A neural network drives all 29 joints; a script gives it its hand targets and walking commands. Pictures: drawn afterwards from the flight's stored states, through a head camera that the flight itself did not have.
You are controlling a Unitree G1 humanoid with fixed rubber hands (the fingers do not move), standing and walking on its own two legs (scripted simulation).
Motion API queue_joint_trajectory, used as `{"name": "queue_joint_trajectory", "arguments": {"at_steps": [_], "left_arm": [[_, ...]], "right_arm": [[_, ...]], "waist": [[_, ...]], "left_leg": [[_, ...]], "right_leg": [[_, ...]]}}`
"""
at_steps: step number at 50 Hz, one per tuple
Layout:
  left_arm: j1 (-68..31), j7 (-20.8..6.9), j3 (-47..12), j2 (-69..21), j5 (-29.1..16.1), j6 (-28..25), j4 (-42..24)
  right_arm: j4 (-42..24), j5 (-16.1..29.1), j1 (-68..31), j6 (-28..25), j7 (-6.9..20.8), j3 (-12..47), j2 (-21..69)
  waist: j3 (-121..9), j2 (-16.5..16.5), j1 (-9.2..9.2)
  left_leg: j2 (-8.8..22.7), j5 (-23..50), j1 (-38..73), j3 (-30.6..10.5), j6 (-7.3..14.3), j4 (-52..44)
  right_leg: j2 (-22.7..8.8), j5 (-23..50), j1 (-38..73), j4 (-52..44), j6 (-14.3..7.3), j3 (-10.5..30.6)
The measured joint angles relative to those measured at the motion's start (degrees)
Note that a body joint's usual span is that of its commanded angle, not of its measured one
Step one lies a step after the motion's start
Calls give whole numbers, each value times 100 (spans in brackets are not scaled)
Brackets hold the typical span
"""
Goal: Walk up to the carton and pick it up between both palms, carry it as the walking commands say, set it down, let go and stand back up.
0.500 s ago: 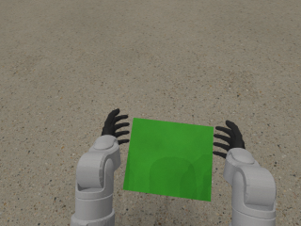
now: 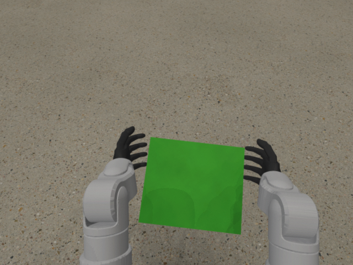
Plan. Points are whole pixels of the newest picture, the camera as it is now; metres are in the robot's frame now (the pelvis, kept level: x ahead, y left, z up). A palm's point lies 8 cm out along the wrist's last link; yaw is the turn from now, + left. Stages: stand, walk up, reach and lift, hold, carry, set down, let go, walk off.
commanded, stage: carry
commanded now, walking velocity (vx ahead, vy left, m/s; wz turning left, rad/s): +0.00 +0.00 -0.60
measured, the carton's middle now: (190, 182) +0.30 +0.01 -0.01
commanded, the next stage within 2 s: none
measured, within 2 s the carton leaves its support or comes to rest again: neither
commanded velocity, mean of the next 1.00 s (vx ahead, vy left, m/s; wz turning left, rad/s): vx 0.00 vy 0.00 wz -0.60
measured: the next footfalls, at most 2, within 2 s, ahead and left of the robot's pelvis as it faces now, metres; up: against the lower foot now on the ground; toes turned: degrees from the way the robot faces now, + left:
right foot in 0.06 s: +0.04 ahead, -0.13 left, +0.00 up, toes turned -8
left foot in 0.52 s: +0.00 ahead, +0.07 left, +0.00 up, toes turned -12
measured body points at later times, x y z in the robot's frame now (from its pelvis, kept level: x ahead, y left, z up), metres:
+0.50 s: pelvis -0.06 -0.03 -0.01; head -0.03 -0.04 +0.44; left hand +0.26 +0.04 +0.09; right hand +0.19 -0.24 +0.08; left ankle -0.04 +0.08 -0.72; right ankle +0.00 -0.13 -0.73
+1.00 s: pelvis -0.14 -0.05 -0.01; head -0.14 -0.07 +0.44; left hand +0.18 -0.11 +0.08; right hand -0.01 -0.34 +0.06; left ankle -0.06 +0.07 -0.69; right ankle -0.14 -0.15 -0.73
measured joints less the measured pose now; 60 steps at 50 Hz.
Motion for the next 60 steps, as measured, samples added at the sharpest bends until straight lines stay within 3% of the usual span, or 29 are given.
{"name": "queue_joint_trajectory", "arguments": {"at_steps": [2, 3, 5, 7, 8, 13, 17, 23, 25, 28, 30, 32, 34, 42, 44, 46, 49, 52, 56, 60], "left_arm": [[-44, -32, 46, -9, -13, -46, -22], [-66, -48, 65, -15, -17, -66, -18], [-93, -66, 0, -25, -10, -128, 136], [-75, -97, -73, -21, 23, -142, 325], [-38, -121, -76, -12, 40, -141, 368], [70, -159, -35, 9, 97, -152, 251], [74, -167, 20, 9, 112, -249, 66], [127, -109, -17, 20, 161, -264, -17], [144, -84, -25, 23, 171, -215, -34], [182, -22, 17, 34, 144, -131, -70], [292, 16, 19, 50, 118, -65, -75], [333, 15, -7, 56, 133, 24, -51], [286, 6, -12, 52, 130, 89, 0], [-28, -19, 72, -6, 114, -21, 13], [-65, -29, 91, -13, 135, -21, 66], [-114, -65, 45, -29, 168, -65, 270], [-136, -125, -41, -34, 213, -100, 586], [-41, -168, -14, -14, 248, -118, 529], [25, -177, 81, -1, 243, -204, 272], [7, -126, 128, -3, 234, -259, 86]], "right_arm": [[-77, -20, -53, 22, -44, 20, 7], [-102, -30, -78, 36, -64, 24, 9], [-111, -34, -51, 35, -66, -67, 1], [-88, -21, 56, 75, -94, -100, -10], [-63, -1, 59, 119, -128, -94, -9], [-16, 83, -76, 164, -206, -64, 5], [-71, 131, -184, 51, -215, -45, 20], [14, 97, -240, -24, -139, -39, 29], [46, 85, -228, -15, -116, -25, 27], [167, 70, -189, -57, -73, 43, 26], [271, 52, -131, -37, -41, 103, 15], [303, 33, -16, -16, -6, 139, 2], [274, 5, 75, 13, 14, 150, -7], [64, -48, -166, 60, -28, 27, 20], [108, -65, -221, 89, -28, 2, 28], [161, -67, -221, 85, -27, -108, 22], [211, -40, -115, 123, -67, -208, 9], [248, 33, -201, 169, -146, -187, 20], [222, 109, -330, 57, -167, -128, 42], [214, 132, -444, -72, -150, -117, 64]], "waist": [[0, 45, -28], [6, 70, -42], [75, 347, -176], [83, 304, -259], [113, 270, -293], [296, 235, -489], [325, 160, -459], [159, -14, -242], [87, -104, -166], [87, -378, -93], [48, -266, -13], [-14, -139, 52], [-70, -118, 106], [-34, -2, -12], [-53, 18, -60], [46, 269, -194], [175, 237, -378], [358, 199, -494], [489, 132, -528], [433, 25, -404]], "left_leg": [[139, -58, -49, 140, -89, 164], [220, -112, -81, 195, -145, 298], [404, -596, -229, -47, -291, 723], [125, -1578, -513, -475, -419, 1532], [-13, -1720, -630, -631, -449, 1938], [-352, -1291, -982, -1025, -447, 2816], [-543, -1209, -932, -1181, -407, 2471], [-860, -1136, -400, -1257, -286, 1324], [-943, -1094, -81, -1228, -211, 698], [-1017, -319, 257, -1037, 55, 43], [-819, -377, 329, -915, 148, 84], [-623, -392, 446, -782, 149, -19], [-495, -290, 555, -617, 100, -214], [99, -249, 354, -34, -116, 14], [251, -367, 249, 108, -222, 307], [467, -791, 85, -61, -362, 766], [143, -1884, -410, -586, -534, 1867], [-135, -1683, -738, -857, -496, 2489], [-366, -1393, -861, -1049, -435, 2373], [-612, -1328, -654, -1112, -368, 1788]], "right_leg": [[-25, 239, 277, -778, -18, -91], [-11, 700, 437, -1226, -79, -133], [194, 1084, 477, -1284, -246, -240], [196, 975, 387, -1172, -337, -152], [208, 971, 364, -1177, -364, -68], [397, 1248, 278, -1383, -453, 165], [550, 1433, 131, -1462, -505, 286], [696, 1688, -60, -1574, -477, 496], [736, 1753, -153, -1556, -439, 582], [715, 1457, -260, -1258, -272, 724], [719, 521, -514, -150, -89, 436], [585, 342, -694, 867, -10, 209], [376, 391, -711, 1246, 19, 146], [22, 435, 2, -579, 45, -122], [23, 820, 357, -1338, -7, -218], [217, 1432, 386, -1442, -212, -321], [231, 1289, 222, -1227, -395, -266], [309, 1430, 92, -1265, -461, -105], [455, 1682, -103, -1363, -539, 11], [550, 1948, -299, -1521, -572, 99]]}}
